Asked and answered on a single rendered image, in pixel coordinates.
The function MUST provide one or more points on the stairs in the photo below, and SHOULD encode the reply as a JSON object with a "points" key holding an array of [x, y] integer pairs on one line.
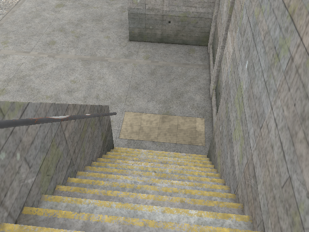
{"points": [[136, 190]]}

